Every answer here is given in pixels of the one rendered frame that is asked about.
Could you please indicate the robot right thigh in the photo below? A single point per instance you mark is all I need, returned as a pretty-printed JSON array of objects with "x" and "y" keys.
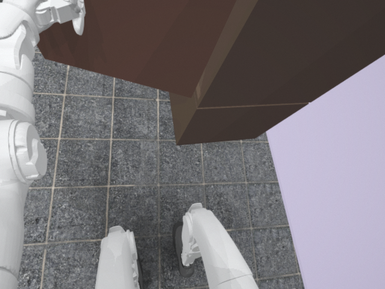
[{"x": 224, "y": 265}]

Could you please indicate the robot left hand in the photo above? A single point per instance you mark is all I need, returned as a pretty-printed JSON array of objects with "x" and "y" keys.
[{"x": 61, "y": 11}]

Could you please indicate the right robot shin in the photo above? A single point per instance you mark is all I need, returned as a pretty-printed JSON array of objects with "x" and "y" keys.
[{"x": 190, "y": 252}]

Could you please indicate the robot left forearm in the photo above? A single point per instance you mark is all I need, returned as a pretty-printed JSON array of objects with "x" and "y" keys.
[{"x": 18, "y": 38}]

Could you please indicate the cupboard door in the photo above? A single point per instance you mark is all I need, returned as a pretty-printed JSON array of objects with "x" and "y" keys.
[{"x": 163, "y": 44}]

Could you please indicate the left robot upper arm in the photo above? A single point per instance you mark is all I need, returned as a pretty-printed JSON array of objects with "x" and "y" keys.
[{"x": 23, "y": 159}]

